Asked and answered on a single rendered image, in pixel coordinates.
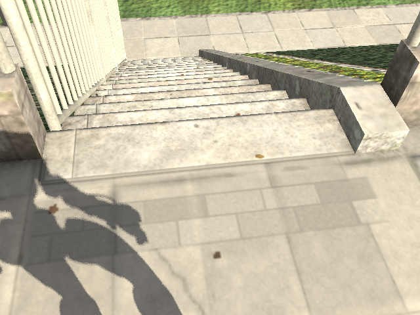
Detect stairs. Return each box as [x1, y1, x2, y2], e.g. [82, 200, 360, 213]
[62, 56, 310, 130]

